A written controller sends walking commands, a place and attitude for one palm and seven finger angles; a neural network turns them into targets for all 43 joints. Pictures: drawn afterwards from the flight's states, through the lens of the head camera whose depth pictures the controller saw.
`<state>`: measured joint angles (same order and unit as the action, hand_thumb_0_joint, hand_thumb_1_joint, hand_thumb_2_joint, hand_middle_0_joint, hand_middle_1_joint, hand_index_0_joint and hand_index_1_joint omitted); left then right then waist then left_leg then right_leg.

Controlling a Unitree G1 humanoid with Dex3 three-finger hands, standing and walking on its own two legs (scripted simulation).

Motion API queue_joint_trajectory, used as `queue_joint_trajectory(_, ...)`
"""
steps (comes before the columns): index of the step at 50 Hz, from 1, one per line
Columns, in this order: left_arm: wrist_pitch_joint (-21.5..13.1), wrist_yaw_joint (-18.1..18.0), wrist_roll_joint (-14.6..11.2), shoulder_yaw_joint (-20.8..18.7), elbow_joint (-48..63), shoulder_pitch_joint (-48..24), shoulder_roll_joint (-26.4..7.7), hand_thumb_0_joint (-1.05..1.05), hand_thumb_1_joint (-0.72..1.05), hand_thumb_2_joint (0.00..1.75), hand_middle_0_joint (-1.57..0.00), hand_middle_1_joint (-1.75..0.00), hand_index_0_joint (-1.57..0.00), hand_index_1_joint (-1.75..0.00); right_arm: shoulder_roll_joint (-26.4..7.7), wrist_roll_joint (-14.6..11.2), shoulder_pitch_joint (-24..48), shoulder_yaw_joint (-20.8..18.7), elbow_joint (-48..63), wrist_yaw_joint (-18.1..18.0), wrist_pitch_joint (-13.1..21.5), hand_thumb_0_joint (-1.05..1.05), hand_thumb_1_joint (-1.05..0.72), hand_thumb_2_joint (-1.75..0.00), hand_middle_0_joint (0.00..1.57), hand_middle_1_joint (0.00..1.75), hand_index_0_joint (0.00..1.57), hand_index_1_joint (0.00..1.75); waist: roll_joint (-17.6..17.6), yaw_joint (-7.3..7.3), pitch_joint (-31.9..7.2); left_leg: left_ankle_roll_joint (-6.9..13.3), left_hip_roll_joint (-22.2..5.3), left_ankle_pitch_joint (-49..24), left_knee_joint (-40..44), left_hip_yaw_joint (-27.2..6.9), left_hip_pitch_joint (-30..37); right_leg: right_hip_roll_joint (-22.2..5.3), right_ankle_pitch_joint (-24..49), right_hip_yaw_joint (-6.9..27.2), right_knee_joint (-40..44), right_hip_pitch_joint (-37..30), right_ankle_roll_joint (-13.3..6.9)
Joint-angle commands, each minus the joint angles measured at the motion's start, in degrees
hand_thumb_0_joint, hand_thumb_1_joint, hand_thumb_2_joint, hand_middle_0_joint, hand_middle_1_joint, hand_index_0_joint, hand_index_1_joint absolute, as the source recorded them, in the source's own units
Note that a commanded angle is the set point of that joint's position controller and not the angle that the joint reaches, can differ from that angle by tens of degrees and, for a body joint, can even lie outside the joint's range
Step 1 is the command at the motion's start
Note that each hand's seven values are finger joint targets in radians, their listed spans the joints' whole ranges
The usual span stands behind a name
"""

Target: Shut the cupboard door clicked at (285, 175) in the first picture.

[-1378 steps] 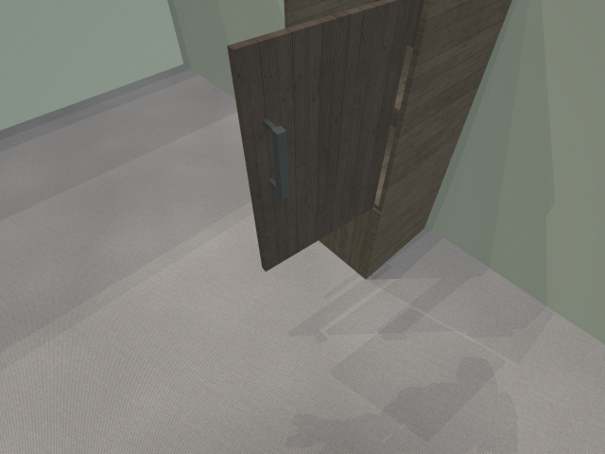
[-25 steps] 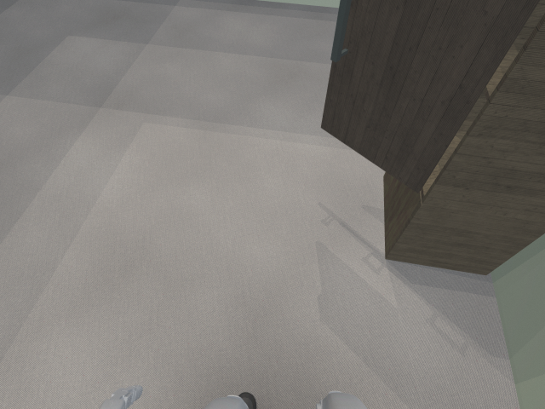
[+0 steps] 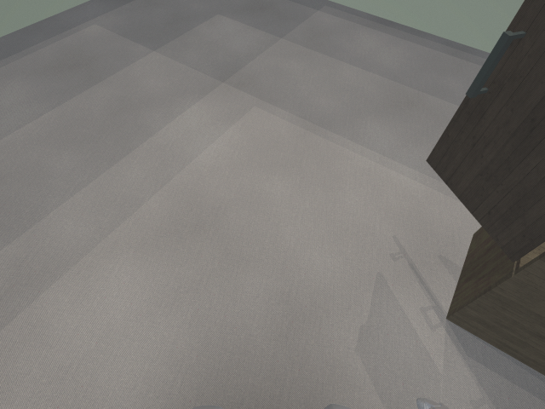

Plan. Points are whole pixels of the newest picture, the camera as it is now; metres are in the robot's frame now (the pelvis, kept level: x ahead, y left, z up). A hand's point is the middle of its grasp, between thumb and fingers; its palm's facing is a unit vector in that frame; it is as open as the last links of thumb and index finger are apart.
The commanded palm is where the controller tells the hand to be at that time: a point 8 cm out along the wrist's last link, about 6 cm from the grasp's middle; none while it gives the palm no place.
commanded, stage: walk to a spot facing it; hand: left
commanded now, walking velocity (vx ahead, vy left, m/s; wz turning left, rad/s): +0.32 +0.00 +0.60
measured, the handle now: (494, 65) +0.86 -0.48 +0.05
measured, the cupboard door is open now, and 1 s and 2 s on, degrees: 53 53 53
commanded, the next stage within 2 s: turn to face it in 0.96 s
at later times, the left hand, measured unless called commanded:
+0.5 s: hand out of the picture +0.08 +0.15 -0.14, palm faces +0.35 -0.91 -0.21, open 7.4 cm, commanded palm none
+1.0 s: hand (102, 312) +0.27 +0.32 -0.14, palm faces +0.46 -0.86 -0.21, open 7.4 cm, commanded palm none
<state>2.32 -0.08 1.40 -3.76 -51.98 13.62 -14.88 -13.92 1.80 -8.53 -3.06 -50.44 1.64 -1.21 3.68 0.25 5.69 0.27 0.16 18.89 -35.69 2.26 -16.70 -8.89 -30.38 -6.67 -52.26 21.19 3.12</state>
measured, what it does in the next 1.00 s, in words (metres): walks ahead, turning left: right foot, then left foot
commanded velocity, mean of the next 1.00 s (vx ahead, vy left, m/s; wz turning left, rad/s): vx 0.33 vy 0.00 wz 0.34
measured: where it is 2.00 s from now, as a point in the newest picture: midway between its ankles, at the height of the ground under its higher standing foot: (228, 329)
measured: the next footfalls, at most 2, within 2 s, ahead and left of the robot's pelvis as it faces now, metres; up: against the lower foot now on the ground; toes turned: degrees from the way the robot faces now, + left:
right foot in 0.24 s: +0.16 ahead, -0.13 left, +0.00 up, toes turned +3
left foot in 0.70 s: +0.24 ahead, +0.19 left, +0.00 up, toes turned +32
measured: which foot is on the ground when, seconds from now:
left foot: down 0.00-0.24, up 0.26-0.68, down 0.70-1.00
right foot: up 0.00-0.22, down 0.24-0.70, up 0.72-1.00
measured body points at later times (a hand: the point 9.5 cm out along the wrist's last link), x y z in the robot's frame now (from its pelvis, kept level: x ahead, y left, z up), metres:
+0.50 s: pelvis +0.12 -0.02 +0.03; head +0.16 -0.02 +0.47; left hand +0.07 +0.20 -0.12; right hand +0.26 -0.24 -0.13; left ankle +0.10 +0.12 -0.64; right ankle +0.12 -0.13 -0.72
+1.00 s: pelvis +0.28 +0.10 +0.02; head +0.30 +0.12 +0.47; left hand +0.24 +0.36 -0.12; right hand +0.41 -0.11 -0.13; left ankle +0.21 +0.16 -0.72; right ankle +0.43 +0.01 -0.67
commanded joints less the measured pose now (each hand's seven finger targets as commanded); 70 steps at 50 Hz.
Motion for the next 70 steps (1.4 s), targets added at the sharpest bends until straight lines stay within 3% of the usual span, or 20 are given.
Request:
queue_joint_trajectory(1, -2.51, 0.94, 0.04, -1.83, 8.32, -9.33, -5.13, 0.0, 0.9, 0.9, -0.2, -0.3, -0.2, -0.3, -11.73, 0.37, -8.36, -2.53, 1.42, -2.16, 1.46, 0.0, -0.9, -0.9, 0.2, 0.3, 0.2, 0.3, -15.8, -4.56, -1.78, 10.2, -15.93, 0.02, 20.69, -23.44, 11.37, 1.32, 5.55, 6.29, -11.53, 19.56, -0.19)
queue_joint_trajectory(7, -2.98, 2.15, -0.06, -1.48, 6.77, -4.79, -3.97, 0.0, 0.9, 0.9, -0.2, -0.3, -0.2, -0.3, -11.64, 0.25, -4.63, -2.56, 1.53, -1.96, 1.94, 0.0, -0.9, -0.9, 0.2, 0.3, 0.2, 0.3, -12.18, -1.5, -3.51, 8.61, -10.84, 4.97, 19.78, -17.89, 4.38, 5.7, 9.25, 1.99, 10.16, 4.38, 0.42)
queue_joint_trajectory(10, -3.58, 2.03, 0.21, -2.44, 3.57, 5.87, -5.45, 0.0, 0.9, 0.9, -0.2, -0.3, -0.2, -0.3, -10.34, -0.23, -0.7, -2.56, 1.93, -1.76, 1.63, 0.0, -0.9, -0.9, 0.2, 0.3, 0.2, 0.3, -8.28, 4.02, -4.34, 6.62, -6.87, 12.13, 11.97, -15.85, -9.92, 7.96, 14.72, 0.78, 20.28, -16.27, 0.33)
queue_joint_trajectory(11, -4.36, 1.41, 0.69, -3.54, 2.05, 12.84, -9.11, 0.0, 0.9, 0.9, -0.2, -0.3, -0.2, -0.3, -7.34, -0.81, 0.11, -2.01, 2.91, -1.59, 1.82, 0.0, -0.9, -0.9, 0.2, 0.3, 0.2, 0.3, 2.13, 7.38, -6.16, 3.79, -0.91, 15.79, -0.86, -10.69, -19.7, 0.56, 3.7, 9.9, 29.63, -27.33, -1.35)
queue_joint_trajectory(12, -4.71, 0.39, 1.28, -4.46, 1.99, 16.51, -14.85, 0.0, 0.9, 0.9, -0.2, -0.3, -0.2, -0.3, -2.92, -1.4, -0.03, -1.13, 4.61, -1.13, 2.04, 0.0, -0.9, -0.9, 0.2, 0.3, 0.2, 0.3, 19.94, 9.11, -7.86, 0.78, 5.65, 19.08, -22.96, -3.44, -27.54, -17.36, -13.59, 35.53, 43.33, -29.43, -7.44)
queue_joint_trajectory(14, -4.83, -0.5, 0.49, -3.36, 3.58, 8.27, -11.06, 0.0, 0.9, 0.9, -0.2, -0.3, -0.2, -0.3, -4.77, 0.03, -0.36, -2.29, 3.54, -0.53, 1.74, 0.0, -0.9, -0.9, 0.2, 0.3, 0.2, 0.3, 9.82, 3.07, -1.75, 0.9, -1.57, 8.59, -38.76, -8.25, -27.53, -18.97, -21.44, 37.92, 46.38, -14.52, -10.15)
queue_joint_trajectory(17, -5.98, -0.57, 0.47, -1.95, 4.1, 1.23, -4.51, 0.0, 0.9, 0.9, -0.2, -0.3, -0.2, -0.3, -2.25, 0.12, -3.64, -1.93, 0.1, 0.79, 0.62, 0.0, -0.9, -0.9, 0.2, 0.3, 0.2, 0.3, 6.15, -1.54, -2.73, -0.8, -5.15, -3.19, -36.77, -4.95, -20.17, -11.33, 1.76, 12.33, 43.16, -8.5, -6.66)
queue_joint_trajectory(30, -6.95, -0.63, 0.53, -2.02, -3.13, 10.8, -5.53, 0.0, 0.9, 0.9, -0.2, -0.3, -0.2, -0.3, 0.46, -0.25, 7.6, -0.26, 4.06, 2.22, 2.04, 0.0, -0.9, -0.9, 0.2, 0.3, 0.2, 0.3, 4.32, 2.18, -2.24, 1.46, -4.24, -1.74, -3.29, 4.47, -13.88, -14.75, 35.45, -4.62, 35.72, -23.38, -7.83)
queue_joint_trajectory(33, -6.39, -0.25, -0.25, -1.98, -3.1, 8.58, -6.54, 0.0, 0.9, 0.9, -0.2, -0.3, -0.2, -0.3, -3.59, 0.34, -5.55, -1.25, 0.53, 1.16, 2.78, 0.0, -0.9, -0.9, 0.2, 0.3, 0.2, 0.3, -0.3, -4.89, -8.68, 3.58, 0.24, -4.74, 5.83, 7.64, 11.3, -10.17, 40.32, -11.41, 15.92, -13.81, -4.85)
queue_joint_trajectory(34, -6.14, 0.45, -0.38, -1.92, -1.68, 9.22, -3.84, 0.0, 0.9, 0.9, -0.2, -0.3, -0.2, -0.3, -10.41, 0.79, -14.24, -2.94, -1.25, 0.2, 3.05, 0.0, -0.9, -0.9, 0.2, 0.3, 0.2, 0.3, -13.24, -8.89, -15.26, 7.71, -10.44, -2.42, 8.77, -8.83, 26.86, -4.86, 23.75, -11.67, -0.65, 0.37, -1.84)
queue_joint_trajectory(35, -5.97, 1.02, -0.46, -0.91, 1.83, 5.66, -1.88, 0.0, 0.9, 0.9, -0.2, -0.3, -0.2, -0.3, -15.92, 0.49, -20.58, -4.3, -2.84, -0.92, 2.98, 0.0, -0.9, -0.9, 0.2, 0.3, 0.2, 0.3, -21.49, -10.84, -17.25, 13.7, -23.94, -7.64, 15.92, -30.07, 35.03, 2.35, -3.55, -6.51, -16.22, 17.12, -0.31)
queue_joint_trajectory(36, -6.01, 0.45, -0.14, -0.82, 3.97, 0.87, -2.49, 0.0, 0.9, 0.9, -0.2, -0.3, -0.2, -0.3, -16.53, -0.02, -20.75, -4.04, -3.55, -1.45, 2.77, 0.0, -0.9, -0.9, 0.2, 0.3, 0.2, 0.3, -12.52, -10.56, -15.56, 15.21, -27.1, -5.49, 17.69, -31.34, 30.39, 1.65, -3.51, 1.24, -21.09, 20.22, -1.94)
queue_joint_trajectory(41, -4.13, 1.21, 0.6, -0.73, -1.64, 3.88, 1.04, 0.0, 0.9, 0.9, -0.2, -0.3, -0.2, -0.3, -4.88, -0.26, -7.8, -0.32, -1.79, -2.83, 4.77, 0.0, -0.9, -0.9, 0.2, 0.3, 0.2, 0.3, -11.08, -1.84, -5.71, 9.13, -16.0, -10.52, 22.17, -11.62, 10.39, -0.8, 12.58, 5.05, -12.29, 13.33, -1.48)
queue_joint_trajectory(53, -3.19, 1.64, -0.02, -0.18, 1.3, -7.23, 0.5, 0.0, 0.9, 0.9, -0.2, -0.3, -0.2, -0.3, -4.05, -0.03, -12.33, -0.6, -7.93, -3.02, 4.63, 0.0, -0.9, -0.9, 0.2, 0.3, 0.2, 0.3, -9.0, -1.01, 1.19, 9.02, -14.64, -23.64, 21.55, -2.55, 10.62, 4.12, 23.78, 3.0, 14.89, 4.32, -3.54)
queue_joint_trajectory(56, -3.71, 1.09, 0.01, -0.58, -1.96, 3.18, -1.41, 0.0, 0.9, 0.9, -0.2, -0.3, -0.2, -0.3, -4.57, -0.38, -11.57, -0.27, -8.94, -3.24, 4.15, 0.0, -0.9, -0.9, 0.2, 0.3, 0.2, 0.3, -6.11, 3.86, -4.07, 5.13, -12.34, -31.48, 7.72, 1.92, 9.28, 7.33, 26.62, 2.1, 21.82, -12.6, -5.58)
queue_joint_trajectory(57, -4.44, 0.55, 0.4, -1.49, -3.93, 10.03, -4.99, 0.0, 0.9, 0.9, -0.2, -0.3, -0.2, -0.3, -3.4, -0.97, -12.21, -0.29, -8.77, -2.91, 4.2, 0.0, -0.9, -0.9, 0.2, 0.3, 0.2, 0.3, 0.93, 6.33, -8.33, 2.78, -8.09, -24.93, -5.31, 4.63, 2.14, 2.55, 37.38, 9.88, 23.17, -23.74, -7.85)
queue_joint_trajectory(58, -4.98, 0.12, 0.47, -2.58, -5.41, 15.5, -9.91, 0.0, 0.9, 0.9, -0.2, -0.3, -0.2, -0.3, -1.26, -1.55, -15.16, -0.22, -7.73, -2.78, 4.44, 0.0, -0.9, -0.9, 0.2, 0.3, 0.2, 0.3, 12.28, 6.24, -14.12, -0.29, 1.17, 5.76, -24.1, 7.94, -8.49, -11.87, 53.92, 28.39, 28.58, -33.16, -15.06)
queue_joint_trajectory(59, -5.18, -0.3, -0.83, -2.39, -5.16, 14.86, -10.18, 0.0, 0.9, 0.9, -0.2, -0.3, -0.2, -0.3, -2.17, -1.64, -14.8, -0.07, -7.28, -3.21, 3.83, 0.0, -0.9, -0.9, 0.2, 0.3, 0.2, 0.3, 13.02, 5.26, -16.82, -0.77, 0.62, 17.55, -33.79, 0.66, -11.39, -15.0, 58.49, 34.2, 32.01, -31.62, -18.98)
queue_joint_trajectory(64, -4.14, -1.33, -0.38, -1.5, -0.28, -1.04, -3.8, 0.0, 0.9, 0.9, -0.2, -0.3, -0.2, -0.3, 0.18, -0.77, -9.93, 0.25, -6.56, -2.98, 0.71, 0.0, -0.9, -0.9, 0.2, 0.3, 0.2, 0.3, 0.19, -1.41, -9.48, -3.15, -5.08, 3.85, -30.66, -2.17, -9.36, -5.45, 47.36, 17.75, 34.96, -9.15, -14.54)
queue_joint_trajectory(70, -3.39, -0.83, -0.11, -2.42, 0.18, -0.1, -4.49, 0.0, 0.9, 0.9, -0.2, -0.3, -0.2, -0.3, -0.57, -0.37, -5.93, -0.41, -2.87, -2.86, -0.44, 0.0, -0.9, -0.9, 0.2, 0.3, 0.2, 0.3, 1.57, -0.91, -9.69, -4.47, -3.98, 0.59, -23.11, -2.35, -12.2, -2.78, 34.99, 21.38, 36.0, -8.87, -13.57)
